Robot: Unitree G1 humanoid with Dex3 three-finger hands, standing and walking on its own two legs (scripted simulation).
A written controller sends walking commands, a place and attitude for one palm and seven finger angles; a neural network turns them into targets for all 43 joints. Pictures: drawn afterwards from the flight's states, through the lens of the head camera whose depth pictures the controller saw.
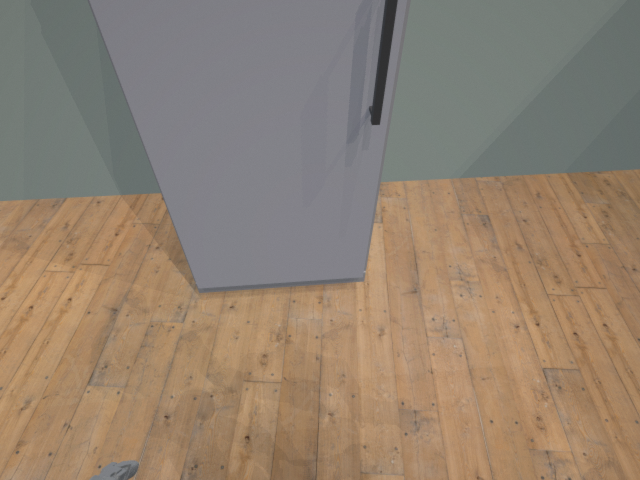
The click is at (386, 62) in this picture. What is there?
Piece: fridge door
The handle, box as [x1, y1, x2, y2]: [369, 0, 397, 124]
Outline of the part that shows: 397,0 385,0 373,104 369,106 372,124 379,124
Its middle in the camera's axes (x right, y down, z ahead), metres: +0.13 -0.39 +0.80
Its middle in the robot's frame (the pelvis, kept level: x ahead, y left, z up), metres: +0.88 -0.07 +0.15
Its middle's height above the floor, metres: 0.92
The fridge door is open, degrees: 0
